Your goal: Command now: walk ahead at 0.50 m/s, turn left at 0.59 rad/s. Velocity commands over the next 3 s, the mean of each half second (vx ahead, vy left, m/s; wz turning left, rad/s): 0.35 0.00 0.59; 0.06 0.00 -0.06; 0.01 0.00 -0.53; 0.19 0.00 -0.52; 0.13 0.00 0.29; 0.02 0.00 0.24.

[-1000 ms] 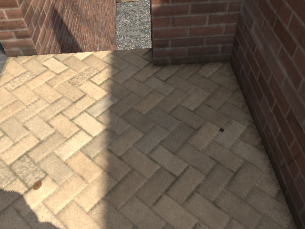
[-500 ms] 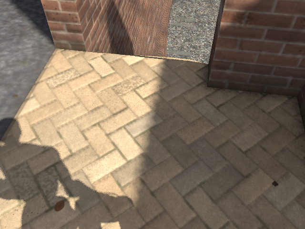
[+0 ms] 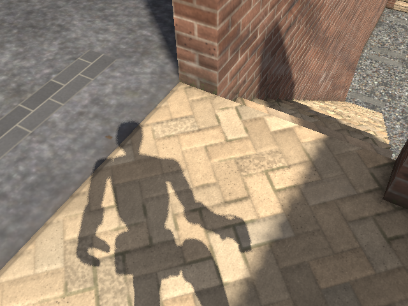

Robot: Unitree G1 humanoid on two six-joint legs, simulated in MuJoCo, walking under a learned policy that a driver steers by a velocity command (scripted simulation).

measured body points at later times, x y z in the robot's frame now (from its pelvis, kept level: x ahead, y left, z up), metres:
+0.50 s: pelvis +0.23 +0.07 -0.01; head +0.28 +0.10 +0.44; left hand +0.32 +0.38 -0.11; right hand +0.45 -0.16 -0.10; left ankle +0.27 +0.14 -0.75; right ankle +0.30 -0.10 -0.65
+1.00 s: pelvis +0.33 +0.06 -0.01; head +0.37 +0.06 +0.44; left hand +0.39 +0.37 -0.10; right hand +0.54 -0.18 -0.12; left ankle +0.26 +0.16 -0.69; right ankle +0.40 -0.05 -0.75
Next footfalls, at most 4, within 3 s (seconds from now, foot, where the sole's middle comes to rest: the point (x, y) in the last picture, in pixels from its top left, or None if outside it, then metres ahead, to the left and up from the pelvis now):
0.28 left None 0.31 0.15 -0.78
0.80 right None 0.43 -0.04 -0.78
1.16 left None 0.35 0.20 -0.78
1.64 right None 0.34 -0.07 -0.78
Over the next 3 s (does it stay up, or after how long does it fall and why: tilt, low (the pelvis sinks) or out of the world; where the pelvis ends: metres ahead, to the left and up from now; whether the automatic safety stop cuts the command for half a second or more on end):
stays up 0.54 0.00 -0.01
